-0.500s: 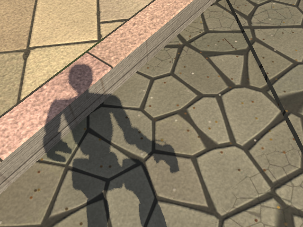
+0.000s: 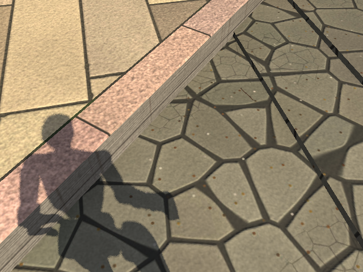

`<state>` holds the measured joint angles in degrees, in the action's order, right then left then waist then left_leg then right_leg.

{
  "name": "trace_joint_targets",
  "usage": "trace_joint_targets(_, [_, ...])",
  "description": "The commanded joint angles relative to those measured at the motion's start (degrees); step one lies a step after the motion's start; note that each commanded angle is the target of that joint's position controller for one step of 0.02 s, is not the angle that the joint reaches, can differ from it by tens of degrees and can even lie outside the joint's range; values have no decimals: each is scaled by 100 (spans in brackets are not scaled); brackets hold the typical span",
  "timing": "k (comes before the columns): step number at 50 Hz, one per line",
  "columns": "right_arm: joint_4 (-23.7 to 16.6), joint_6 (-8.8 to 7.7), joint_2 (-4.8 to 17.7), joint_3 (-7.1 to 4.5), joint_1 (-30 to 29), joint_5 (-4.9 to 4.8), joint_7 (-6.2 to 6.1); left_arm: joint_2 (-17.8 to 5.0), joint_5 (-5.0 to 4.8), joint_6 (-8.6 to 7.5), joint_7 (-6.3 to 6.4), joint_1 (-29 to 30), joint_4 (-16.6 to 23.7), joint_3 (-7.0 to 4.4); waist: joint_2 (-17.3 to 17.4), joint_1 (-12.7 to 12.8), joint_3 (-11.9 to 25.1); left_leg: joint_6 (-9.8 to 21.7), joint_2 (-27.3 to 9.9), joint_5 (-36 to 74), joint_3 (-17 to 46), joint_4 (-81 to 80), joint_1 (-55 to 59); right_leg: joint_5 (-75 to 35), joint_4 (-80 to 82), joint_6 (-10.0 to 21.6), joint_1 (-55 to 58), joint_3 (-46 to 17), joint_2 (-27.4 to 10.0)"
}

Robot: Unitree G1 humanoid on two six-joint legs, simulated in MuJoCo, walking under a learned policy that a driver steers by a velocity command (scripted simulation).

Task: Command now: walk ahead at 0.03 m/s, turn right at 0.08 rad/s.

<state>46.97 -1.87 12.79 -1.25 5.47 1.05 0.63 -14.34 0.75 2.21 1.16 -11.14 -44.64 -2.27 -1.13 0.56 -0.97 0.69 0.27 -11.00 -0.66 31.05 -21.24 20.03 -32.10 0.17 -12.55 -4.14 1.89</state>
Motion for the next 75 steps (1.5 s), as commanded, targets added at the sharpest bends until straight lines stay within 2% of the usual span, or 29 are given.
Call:
trace_joint_targets(1, [-344, -85, 863, -187, -296, -17, 12, -593, 13, -7, -3, -280, 144, -163, 405, 40, 419, 259, -574, 434, 693, -611, 771, -532, 561, 207, -171, -237, -304])
trace_joint_targets(4, [-235, -105, 755, -174, -203, -68, -53, -596, 8, -128, 28, -289, 16, -174, 210, -39, 568, 345, -527, 1426, 571, -292, 1169, -1140, 595, 158, -151, -270, -349])
trace_joint_targets(6, [-161, -78, 743, -181, -190, -82, -74, -561, -6, -163, 42, -320, -71, -172, 117, -60, 578, 379, -502, 1594, 532, -209, 1282, -1271, 601, 127, -152, -257, -344])
trace_joint_targets(14, [170, 40, 708, -197, -305, -90, -88, -522, -20, -175, 89, -461, -397, -165, 97, -47, 236, 307, -376, 1192, 454, -274, 1222, -1137, 733, 108, -168, -238, -349])
trace_joint_targets(26, [717, 125, 734, -207, -282, -104, -183, -432, -27, -260, 110, -563, -887, -109, 117, -56, 63, 261, -289, 815, 442, -418, 1250, -916, 876, 77, -166, -111, -307])
trace_joint_targets(37, [1052, 159, 693, -187, -160, -112, -232, -310, -28, -295, 123, -702, -1248, -38, 119, -72, -50, 262, -251, 445, 466, -540, 1184, -683, 955, 60, -232, -3, -264])
trace_joint_targets(55, [1270, 189, 593, -150, 73, -121, -268, -155, -36, -339, 145, -1013, -1598, 51, 123, -84, -117, 284, -211, 326, 485, -604, 1157, -597, 1013, 48, -324, 90, -239])
trace_joint_targets(75, [1321, 197, 506, -129, 302, -132, -293, -36, -49, -358, 162, -1308, -1735, 77, 110, -78, -157, 300, -184, 424, 483, -585, 1147, -616, 1018, 41, -357, 141, -235])
